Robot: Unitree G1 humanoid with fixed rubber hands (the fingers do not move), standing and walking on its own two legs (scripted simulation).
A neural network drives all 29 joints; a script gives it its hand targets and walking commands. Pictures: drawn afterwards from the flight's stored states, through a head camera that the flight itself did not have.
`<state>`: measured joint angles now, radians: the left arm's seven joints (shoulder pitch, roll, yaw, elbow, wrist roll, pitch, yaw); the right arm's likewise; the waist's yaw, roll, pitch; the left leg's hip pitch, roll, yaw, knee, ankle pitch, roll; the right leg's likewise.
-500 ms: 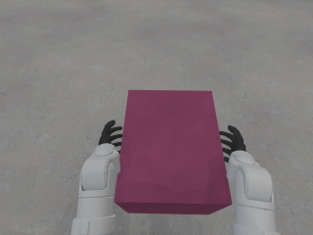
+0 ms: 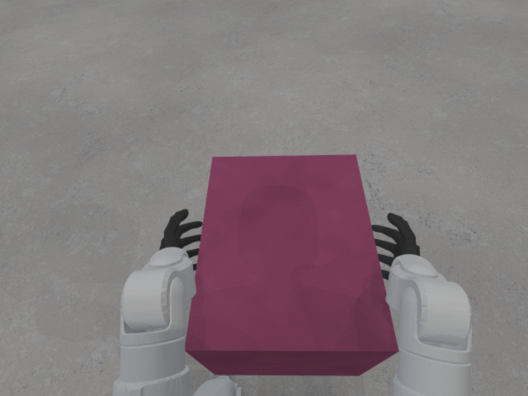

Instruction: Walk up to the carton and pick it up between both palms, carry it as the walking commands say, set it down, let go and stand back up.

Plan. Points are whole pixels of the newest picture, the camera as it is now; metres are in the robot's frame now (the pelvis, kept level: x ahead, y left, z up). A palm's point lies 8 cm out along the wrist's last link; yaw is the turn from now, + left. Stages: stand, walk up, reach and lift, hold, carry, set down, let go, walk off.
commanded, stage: carry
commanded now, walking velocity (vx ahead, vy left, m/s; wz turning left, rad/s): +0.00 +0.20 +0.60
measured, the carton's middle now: (285, 265) +0.32 -0.01 -0.01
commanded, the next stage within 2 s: none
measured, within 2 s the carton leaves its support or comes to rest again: neither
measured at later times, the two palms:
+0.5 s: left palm (24, 299) +0.24 +0.36 +0.06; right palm (240, 245) +0.33 +0.06 +0.05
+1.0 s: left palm out of the picture +0.11 +0.53 +0.04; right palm (95, 276) +0.27 +0.26 +0.07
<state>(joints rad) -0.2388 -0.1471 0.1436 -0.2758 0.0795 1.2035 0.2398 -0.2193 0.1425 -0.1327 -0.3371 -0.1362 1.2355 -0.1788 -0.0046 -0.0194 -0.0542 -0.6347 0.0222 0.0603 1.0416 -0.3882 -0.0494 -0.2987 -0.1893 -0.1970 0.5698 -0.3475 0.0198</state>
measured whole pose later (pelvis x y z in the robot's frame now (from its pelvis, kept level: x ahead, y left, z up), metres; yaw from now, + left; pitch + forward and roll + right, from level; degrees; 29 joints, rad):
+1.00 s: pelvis -0.05 +0.25 -0.01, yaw +28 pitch +3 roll +0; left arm -0.24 -0.11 0.17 -0.17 0.06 1.21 0.25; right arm -0.27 0.15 -0.12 -0.16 -0.15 1.22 -0.19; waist 0.03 -0.06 -0.06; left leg -0.42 0.06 0.11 0.59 -0.22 0.01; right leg -0.51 -0.13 -0.09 1.06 -0.56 0.11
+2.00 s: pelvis -0.06 +0.28 +0.00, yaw +27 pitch +3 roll +0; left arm -0.28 -0.15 0.19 -0.11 0.12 1.17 0.23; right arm -0.27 0.15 -0.17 -0.14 -0.17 1.18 -0.15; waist -0.01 -0.01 -0.13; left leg -0.37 0.02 0.14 0.51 -0.19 0.06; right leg -0.26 -0.01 -0.09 0.52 -0.31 -0.02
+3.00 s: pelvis -0.05 +0.26 -0.01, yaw +28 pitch +2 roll +0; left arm -0.26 -0.15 0.18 -0.15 0.12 1.15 0.23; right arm -0.24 0.15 -0.14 -0.17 -0.17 1.14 -0.16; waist 0.00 -0.01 -0.11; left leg -0.37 0.04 0.11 0.53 -0.19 0.02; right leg -0.26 0.01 -0.12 0.54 -0.32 -0.05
